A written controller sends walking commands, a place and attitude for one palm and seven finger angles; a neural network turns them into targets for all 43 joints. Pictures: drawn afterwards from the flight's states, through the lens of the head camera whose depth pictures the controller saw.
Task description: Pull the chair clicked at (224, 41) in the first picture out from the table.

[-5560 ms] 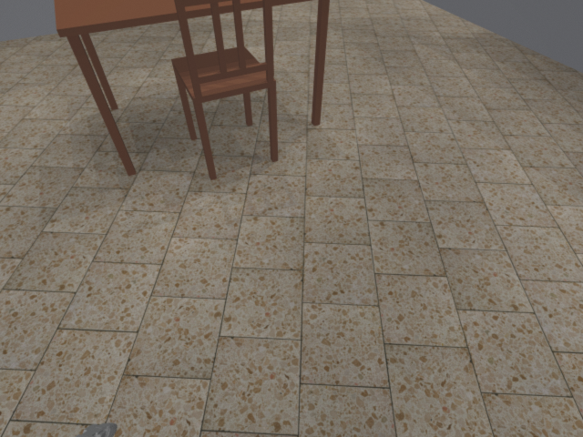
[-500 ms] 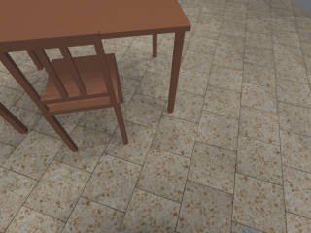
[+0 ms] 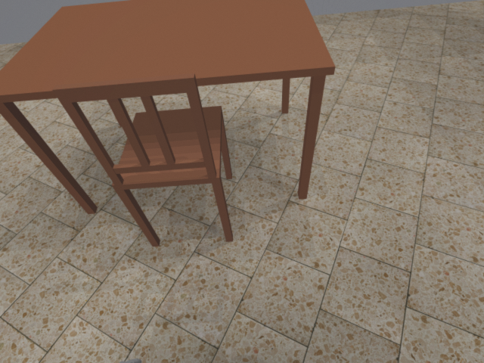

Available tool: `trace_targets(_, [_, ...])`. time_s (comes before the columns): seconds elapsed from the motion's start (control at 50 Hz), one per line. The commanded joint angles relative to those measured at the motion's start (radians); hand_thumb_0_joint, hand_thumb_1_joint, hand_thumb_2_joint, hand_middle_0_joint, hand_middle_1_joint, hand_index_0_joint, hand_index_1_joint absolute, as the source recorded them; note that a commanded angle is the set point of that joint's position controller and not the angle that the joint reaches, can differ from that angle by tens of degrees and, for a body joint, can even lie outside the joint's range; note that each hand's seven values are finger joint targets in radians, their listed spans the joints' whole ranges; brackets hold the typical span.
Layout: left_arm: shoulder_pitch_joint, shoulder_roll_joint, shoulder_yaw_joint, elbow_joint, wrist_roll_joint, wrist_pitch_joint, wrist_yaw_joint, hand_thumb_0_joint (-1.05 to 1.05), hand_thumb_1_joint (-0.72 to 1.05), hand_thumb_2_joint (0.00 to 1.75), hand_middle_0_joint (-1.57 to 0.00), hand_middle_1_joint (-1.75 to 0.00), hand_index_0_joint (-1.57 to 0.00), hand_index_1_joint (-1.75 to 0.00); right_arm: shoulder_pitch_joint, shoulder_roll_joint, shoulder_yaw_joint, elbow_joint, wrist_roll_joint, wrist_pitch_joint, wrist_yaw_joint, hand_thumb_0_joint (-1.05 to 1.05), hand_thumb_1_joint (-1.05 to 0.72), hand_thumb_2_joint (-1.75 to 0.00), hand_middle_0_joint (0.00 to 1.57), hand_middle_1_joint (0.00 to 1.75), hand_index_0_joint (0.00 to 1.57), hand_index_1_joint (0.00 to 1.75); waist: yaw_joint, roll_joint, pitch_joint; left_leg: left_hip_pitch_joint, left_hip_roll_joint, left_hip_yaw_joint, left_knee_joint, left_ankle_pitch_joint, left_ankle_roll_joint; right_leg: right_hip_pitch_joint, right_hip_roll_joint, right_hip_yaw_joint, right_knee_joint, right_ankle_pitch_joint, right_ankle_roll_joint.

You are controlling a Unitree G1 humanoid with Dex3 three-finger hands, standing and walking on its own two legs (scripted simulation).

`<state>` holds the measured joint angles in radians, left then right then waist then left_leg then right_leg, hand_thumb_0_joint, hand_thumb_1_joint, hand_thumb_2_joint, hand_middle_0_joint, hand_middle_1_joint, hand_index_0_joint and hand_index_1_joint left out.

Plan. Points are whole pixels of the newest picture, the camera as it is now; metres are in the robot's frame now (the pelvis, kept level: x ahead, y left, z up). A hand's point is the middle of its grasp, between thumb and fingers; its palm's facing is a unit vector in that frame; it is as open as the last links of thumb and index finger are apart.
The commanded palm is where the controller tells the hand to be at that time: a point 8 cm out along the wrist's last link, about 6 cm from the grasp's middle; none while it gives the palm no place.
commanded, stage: take the last steps up to it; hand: left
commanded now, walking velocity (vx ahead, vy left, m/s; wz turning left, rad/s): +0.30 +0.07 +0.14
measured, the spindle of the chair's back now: (131, 134) +0.72 +0.38 -0.08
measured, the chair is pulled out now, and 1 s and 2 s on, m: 0.00 0.00 0.00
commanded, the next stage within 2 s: come to a stop and stand still in 0.84 s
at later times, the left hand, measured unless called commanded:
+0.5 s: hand out of the picture -0.05 +0.21 -0.17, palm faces +0.18 -0.97 -0.16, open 7.4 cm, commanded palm none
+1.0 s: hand (154, 260) +0.36 +0.25 -0.17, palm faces +0.02 -0.97 -0.22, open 7.4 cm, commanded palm none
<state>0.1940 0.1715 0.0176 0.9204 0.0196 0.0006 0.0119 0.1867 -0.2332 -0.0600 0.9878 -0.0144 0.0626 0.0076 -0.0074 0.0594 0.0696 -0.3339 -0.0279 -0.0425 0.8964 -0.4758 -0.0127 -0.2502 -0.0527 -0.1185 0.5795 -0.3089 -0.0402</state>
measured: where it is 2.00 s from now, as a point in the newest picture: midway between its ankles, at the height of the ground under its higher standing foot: outside the picture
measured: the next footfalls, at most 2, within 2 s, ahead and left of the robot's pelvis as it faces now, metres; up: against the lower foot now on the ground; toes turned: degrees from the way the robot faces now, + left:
left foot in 0.46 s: +0.14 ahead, +0.17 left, +0.00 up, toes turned +12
right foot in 0.96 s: +0.37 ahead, -0.02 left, +0.00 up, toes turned -5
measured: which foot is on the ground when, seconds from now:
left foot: up 0.00-0.44, down 0.46-0.96, up 0.98-1.00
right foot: down 0.00-0.46, up 0.48-0.94, down 0.96-1.00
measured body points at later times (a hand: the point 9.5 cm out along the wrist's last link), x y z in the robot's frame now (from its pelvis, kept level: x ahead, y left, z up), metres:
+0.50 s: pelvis +0.08 +0.06 +0.00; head +0.10 +0.08 +0.44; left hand -0.05 +0.27 -0.16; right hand +0.19 -0.16 -0.14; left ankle +0.10 +0.16 -0.74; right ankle +0.01 -0.08 -0.72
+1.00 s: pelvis +0.25 +0.07 -0.01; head +0.28 +0.05 +0.43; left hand +0.36 +0.30 -0.15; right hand +0.16 -0.13 -0.18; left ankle +0.11 +0.16 -0.71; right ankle +0.34 -0.02 -0.74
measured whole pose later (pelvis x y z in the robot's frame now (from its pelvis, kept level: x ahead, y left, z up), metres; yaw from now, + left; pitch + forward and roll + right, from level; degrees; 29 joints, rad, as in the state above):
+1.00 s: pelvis +0.25 +0.07 -0.01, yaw +2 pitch -2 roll +1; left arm 0.11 0.17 0.04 0.99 0.02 -0.05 0.00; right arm 0.43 -0.11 -0.02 1.18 -0.01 -0.04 -0.02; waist -0.04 0.02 0.09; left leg -0.07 0.03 0.14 0.72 -0.51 0.01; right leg -0.40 -0.04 -0.12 0.64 -0.18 -0.07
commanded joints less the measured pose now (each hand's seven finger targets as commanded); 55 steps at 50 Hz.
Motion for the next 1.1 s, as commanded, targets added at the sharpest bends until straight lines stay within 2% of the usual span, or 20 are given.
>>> trace_targets(0.0, [0.064, 0.182, 0.055, -0.031, 0.001, -0.038, 0.012, 0.00, 0.90, 0.90, -0.20, -0.30, -0.20, -0.30, 0.014, -0.077, -0.025, -0.045, -0.013, -0.029, 0.017, 0.00, -0.90, -0.90, 0.20, 0.30, 0.20, 0.30, 0.020, -0.193, -0.011, -0.203, 0.066, -0.014, 0.268, 0.143, -0.006, 0.088, -0.260, 0.267, -0.382, -0.030, -0.060])
trace_targets(0.28, [0.281, 0.151, 0.046, 0.140, 0.013, -0.069, 0.005, 0.00, 0.90, 0.90, -0.20, -0.30, -0.20, -0.30, -0.074, -0.008, 0.003, -0.035, -0.009, -0.064, 0.031, 0.00, -0.90, -0.90, 0.20, 0.30, 0.20, 0.30, 0.069, -0.210, 0.028, -0.205, 0.112, 0.102, -0.131, 0.183, 0.004, 0.194, -0.282, 0.172, -0.435, 0.008, -0.102])
trace_targets(0.34, [0.262, 0.162, 0.052, 0.155, 0.014, -0.060, 0.003, 0.00, 0.90, 0.90, -0.20, -0.30, -0.20, -0.30, -0.060, 0.005, 0.008, -0.033, -0.004, -0.075, 0.032, 0.00, -0.90, -0.90, 0.20, 0.30, 0.20, 0.30, 0.053, -0.224, 0.046, -0.077, 0.096, 0.137, -0.234, 0.156, 0.024, 0.101, -0.276, 0.136, -0.410, -0.034, -0.098])
trace_targets(0.4, [0.221, 0.145, 0.053, 0.166, 0.005, -0.048, 0.003, 0.00, 0.90, 0.90, -0.20, -0.30, -0.20, -0.30, 0.100, -0.014, 0.006, 0.024, -0.005, -0.096, 0.018, 0.00, -0.90, -0.90, 0.20, 0.30, 0.20, 0.30, -0.026, -0.141, 0.013, 0.244, 0.059, 0.192, -0.423, 0.228, 0.028, -0.058, -0.199, 0.049, -0.261, -0.067, -0.053])
trace_targets(0.42, [0.229, 0.104, 0.044, 0.163, 0.005, -0.043, -0.003, 0.00, 0.90, 0.90, -0.20, -0.30, -0.20, -0.30, 0.208, -0.075, -0.009, 0.055, -0.007, -0.102, 0.005, 0.00, -0.90, -0.90, 0.20, 0.30, 0.20, 0.30, -0.070, 0.025, -0.025, 0.403, 0.122, 0.096, -0.480, 0.134, 0.048, -0.167, -0.139, 0.003, -0.060, -0.083, -0.024])
trace_targets(0.44, [0.224, 0.040, 0.033, 0.135, -0.003, -0.041, -0.010, 0.00, 0.90, 0.90, -0.20, -0.30, -0.20, -0.30, 0.319, -0.169, -0.032, 0.080, -0.021, -0.107, -0.008, 0.00, -0.90, -0.90, 0.20, 0.30, 0.20, 0.30, -0.104, 0.278, -0.056, 0.473, 0.362, -0.252, -0.635, -0.014, 0.130, -0.332, -0.018, -0.091, 0.246, -0.227, 0.024])
trace_targets(0.46, [0.158, 0.049, 0.031, 0.087, 0.006, -0.045, -0.007, 0.00, 0.90, 0.90, -0.20, -0.30, -0.20, -0.30, 0.370, -0.190, -0.032, 0.087, -0.016, -0.100, -0.017, 0.00, -0.90, -0.90, 0.20, 0.30, 0.20, 0.30, -0.116, 0.211, -0.034, 0.434, 0.441, -0.382, -0.719, -0.065, 0.199, -0.416, 0.005, -0.002, 0.431, -0.291, 0.011])
trace_targets(0.48, [0.117, 0.044, 0.033, 0.090, 0.007, -0.043, -0.005, 0.00, 0.90, 0.90, -0.20, -0.30, -0.20, -0.30, 0.322, -0.162, -0.026, 0.086, -0.014, -0.103, -0.028, 0.00, -0.90, -0.90, 0.20, 0.30, 0.20, 0.30, -0.101, 0.178, -0.014, 0.381, 0.439, -0.363, -0.737, -0.044, 0.206, -0.453, -0.030, 0.061, 0.555, -0.232, 0.002])
trace_targets(0.52, [0.127, 0.059, 0.041, 0.122, 0.006, -0.041, -0.019, 0.00, 0.90, 0.90, -0.20, -0.30, -0.20, -0.30, 0.184, -0.056, 0.004, 0.051, -0.004, -0.115, -0.032, 0.00, -0.90, -0.90, 0.20, 0.30, 0.20, 0.30, -0.030, 0.033, 0.047, 0.234, 0.370, -0.197, -0.743, 0.081, 0.188, -0.397, -0.087, 0.092, 0.586, -0.071, 0.006])
trace_targets(0.6, [0.189, 0.017, 0.039, 0.147, 0.011, -0.023, -0.021, 0.00, 0.90, 0.90, -0.20, -0.30, -0.20, -0.30, 0.178, -0.018, 0.014, 0.054, -0.002, -0.147, -0.039, 0.00, -0.90, -0.90, 0.20, 0.30, 0.20, 0.30, 0.020, 0.023, 0.004, 0.263, 0.286, -0.007, -0.716, 0.553, 0.183, -0.348, -0.074, 0.072, 0.531, 0.043, 0.044])
trace_targets(0.66, [0.129, 0.025, 0.042, 0.123, 0.007, -0.015, -0.020, 0.00, 0.90, 0.90, -0.20, -0.30, -0.20, -0.30, 0.214, -0.020, 0.018, 0.074, 0.001, -0.152, -0.042, 0.00, -0.90, -0.90, 0.20, 0.30, 0.20, 0.30, 0.023, 0.015, 0.019, 0.291, 0.285, 0.026, -0.706, 0.724, 0.189, -0.379, -0.070, 0.074, 0.487, 0.074, 0.052])
trace_targets(0.82, [-0.072, 0.031, 0.036, 0.037, -0.001, -0.017, -0.020, 0.00, 0.90, 0.90, -0.20, -0.30, -0.20, -0.30, 0.276, -0.029, 0.012, 0.125, -0.013, -0.136, -0.043, 0.00, -0.90, -0.90, 0.20, 0.30, 0.20, 0.30, -0.017, 0.009, 0.084, 0.310, 0.313, 0.061, -0.638, 0.804, 0.184, -0.304, -0.040, 0.045, 0.161, 0.077, 0.009])
trace_targets(0.86, [-0.051, 0.032, 0.036, 0.036, 0.000, -0.020, -0.019, 0.00, 0.90, 0.90, -0.20, -0.30, -0.20, -0.30, 0.263, -0.041, 0.010, 0.130, -0.014, -0.129, -0.044, 0.00, -0.90, -0.90, 0.20, 0.30, 0.20, 0.30, -0.002, 0.013, 0.075, 0.289, 0.310, 0.075, -0.582, 0.847, 0.172, -0.204, -0.007, 0.017, 0.099, 0.061, -0.010])
trace_targets(0.9, [0.091, 0.055, 0.043, 0.083, 0.004, -0.034, -0.016, 0.00, 0.90, 0.90, -0.20, -0.30, -0.20, -0.30, 0.255, -0.048, 0.011, 0.135, -0.006, -0.124, -0.042, 0.00, -0.90, -0.90, 0.20, 0.30, 0.20, 0.30, 0.058, -0.015, -0.007, 0.265, 0.260, 0.118, -0.400, 0.920, 0.134, 0.014, 0.049, -0.031, -0.014, 0.147, -0.021])
trace_targets(0.92, [0.199, 0.103, 0.054, 0.114, 0.007, -0.047, -0.007, 0.00, 0.90, 0.90, -0.20, -0.30, -0.20, -0.30, 0.251, -0.029, 0.012, 0.136, 0.001, -0.127, -0.038, 0.00, -0.90, -0.90, 0.20, 0.30, 0.20, 0.30, 0.103, -0.077, -0.073, 0.163, 0.213, 0.138, -0.221, 0.829, 0.097, 0.204, 0.004, 0.040, -0.068, 0.307, -0.035])
trace_targets(0.94, [0.302, 0.183, 0.075, 0.141, 0.008, -0.063, 0.007, 0.00, 0.90, 0.90, -0.20, -0.30, -0.20, -0.30, 0.303, 0.013, 0.015, 0.122, 0.015, -0.131, -0.035, 0.00, -0.90, -0.90, 0.20, 0.30, 0.20, 0.30, 0.112, -0.247, -0.209, -0.037, 0.076, 0.196, 0.062, 0.428, 0.042, 0.430, -0.247, 0.363, -0.076, 0.742, -0.137])
trace_targets(0.96, [0.325, 0.218, 0.067, 0.148, -0.013, -0.057, 0.010, 0.00, 0.90, 0.90, -0.20, -0.30, -0.20, -0.30, 0.305, 0.018, 0.016, 0.114, 0.023, -0.123, -0.044, 0.00, -0.90, -0.90, 0.20, 0.30, 0.20, 0.30, 0.090, -0.180, -0.249, -0.047, 0.015, 0.128, 0.261, -0.134, 0.020, 0.392, -0.401, 0.457, -0.144, 1.105, -0.251])
trace_targets(0.98, [0.234, 0.211, 0.060, 0.127, -0.014, -0.058, 0.016, 0.00, 0.90, 0.90, -0.20, -0.30, -0.20, -0.30, 0.272, 0.035, 0.018, 0.113, 0.021, -0.105, -0.046, 0.00, -0.90, -0.90, 0.20, 0.30, 0.20, 0.30, 0.068, -0.208, -0.257, -0.010, 0.052, 0.021, 0.282, -0.132, 0.018, 0.274, -0.384, 0.457, -0.175, 1.041, -0.249])
trace_targets(1.02, [0.051, 0.154, 0.043, 0.083, -0.006, -0.041, 0.032, 0.00, 0.90, 0.90, -0.20, -0.30, -0.20, -0.30, 0.239, 0.050, 0.016, 0.119, 0.018, -0.073, -0.045, 0.00, -0.90, -0.90, 0.20, 0.30, 0.20, 0.30, 0.010, -0.095, -0.116, 0.009, 0.091, 0.004, 0.229, -0.056, 0.008, 0.059, -0.321, 0.329, -0.216, 0.843, -0.206])
trace_targets(1.08, [-0.012, 0.142, 0.041, 0.065, 0.003, -0.023, 0.038, 0.00, 0.90, 0.90, -0.20, -0.30, -0.20, -0.30, 0.252, 0.070, 0.014, 0.120, 0.016, -0.027, -0.038, 0.00, -0.90, -0.90, 0.20, 0.30, 0.20, 0.30, -0.025, -0.133, -0.094, 0.047, 0.078, 0.033, 0.110, -0.001, -0.012, -0.066, -0.264, 0.203, -0.247, 0.644, -0.150])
